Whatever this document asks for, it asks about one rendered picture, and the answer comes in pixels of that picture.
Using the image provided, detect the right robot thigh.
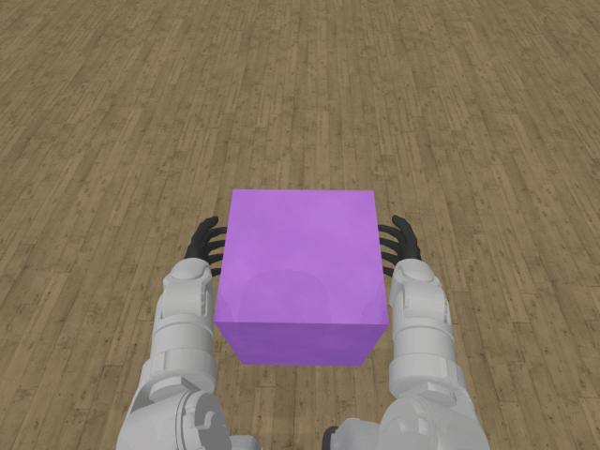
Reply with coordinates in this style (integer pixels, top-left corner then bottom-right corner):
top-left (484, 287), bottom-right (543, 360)
top-left (330, 420), bottom-right (380, 450)

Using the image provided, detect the left robot upper arm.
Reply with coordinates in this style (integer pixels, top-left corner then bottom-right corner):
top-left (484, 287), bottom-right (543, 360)
top-left (116, 389), bottom-right (232, 450)

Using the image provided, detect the right robot upper arm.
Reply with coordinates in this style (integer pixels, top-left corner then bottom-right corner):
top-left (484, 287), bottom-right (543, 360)
top-left (376, 395), bottom-right (490, 450)

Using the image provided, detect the robot right shin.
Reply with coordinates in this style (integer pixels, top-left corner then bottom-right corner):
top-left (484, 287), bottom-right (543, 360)
top-left (338, 418), bottom-right (360, 429)

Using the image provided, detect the robot right forearm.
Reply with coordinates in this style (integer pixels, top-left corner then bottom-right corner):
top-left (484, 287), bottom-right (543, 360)
top-left (388, 259), bottom-right (484, 431)

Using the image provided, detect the carton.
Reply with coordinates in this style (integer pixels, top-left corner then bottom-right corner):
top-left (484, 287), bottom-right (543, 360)
top-left (214, 189), bottom-right (389, 367)

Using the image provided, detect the left robot hand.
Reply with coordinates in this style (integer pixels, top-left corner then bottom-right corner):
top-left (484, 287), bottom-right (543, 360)
top-left (185, 216), bottom-right (228, 277)

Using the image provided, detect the robot left forearm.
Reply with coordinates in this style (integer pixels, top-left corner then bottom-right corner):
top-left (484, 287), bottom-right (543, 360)
top-left (116, 258), bottom-right (217, 449)

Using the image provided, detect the right robot hand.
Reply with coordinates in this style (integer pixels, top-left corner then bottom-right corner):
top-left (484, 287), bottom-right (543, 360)
top-left (378, 215), bottom-right (422, 277)

